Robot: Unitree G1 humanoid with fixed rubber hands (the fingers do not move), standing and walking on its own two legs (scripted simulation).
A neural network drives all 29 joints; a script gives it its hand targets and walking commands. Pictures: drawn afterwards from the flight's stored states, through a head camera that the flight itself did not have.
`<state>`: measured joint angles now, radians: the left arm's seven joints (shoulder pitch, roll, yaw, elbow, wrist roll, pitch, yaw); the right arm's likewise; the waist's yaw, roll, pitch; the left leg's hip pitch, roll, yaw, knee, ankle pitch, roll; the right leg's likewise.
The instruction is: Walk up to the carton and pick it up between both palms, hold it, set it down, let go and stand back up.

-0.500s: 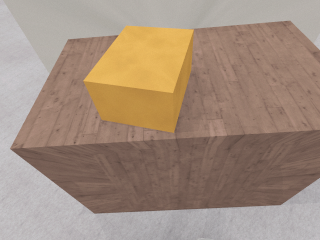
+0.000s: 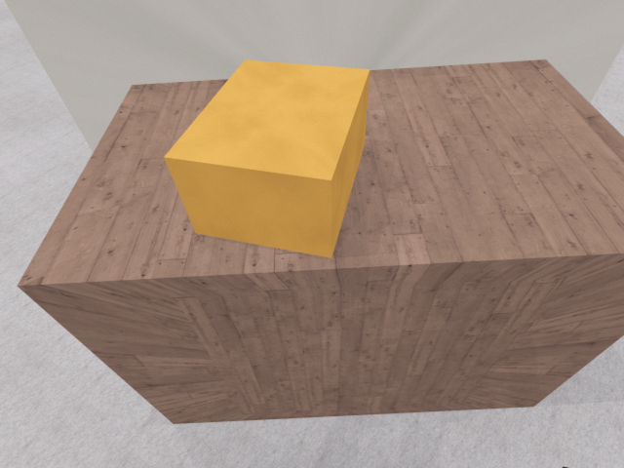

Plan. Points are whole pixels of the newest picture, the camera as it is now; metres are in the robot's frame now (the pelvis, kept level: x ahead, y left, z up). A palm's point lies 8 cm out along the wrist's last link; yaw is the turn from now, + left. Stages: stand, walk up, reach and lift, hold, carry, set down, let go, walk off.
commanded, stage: walk up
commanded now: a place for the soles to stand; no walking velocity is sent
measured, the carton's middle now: (284, 149) +0.61 +0.05 +0.08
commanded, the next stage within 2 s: none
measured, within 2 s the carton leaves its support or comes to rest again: neither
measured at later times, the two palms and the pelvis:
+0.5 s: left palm out of the picture +0.08 +0.31 -0.09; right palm out of the picture +0.08 -0.32 -0.10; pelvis +0.00 +0.00 +0.00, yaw +0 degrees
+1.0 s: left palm out of the picture +0.11 +0.40 -0.10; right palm out of the picture +0.12 -0.26 -0.10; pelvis +0.04 +0.06 -0.01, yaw +0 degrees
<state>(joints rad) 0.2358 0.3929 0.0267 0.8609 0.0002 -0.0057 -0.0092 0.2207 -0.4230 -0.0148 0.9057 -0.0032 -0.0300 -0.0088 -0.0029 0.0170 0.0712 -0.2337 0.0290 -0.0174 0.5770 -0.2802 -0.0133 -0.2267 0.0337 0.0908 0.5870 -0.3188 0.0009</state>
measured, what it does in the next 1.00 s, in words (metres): steps on the spot: left foot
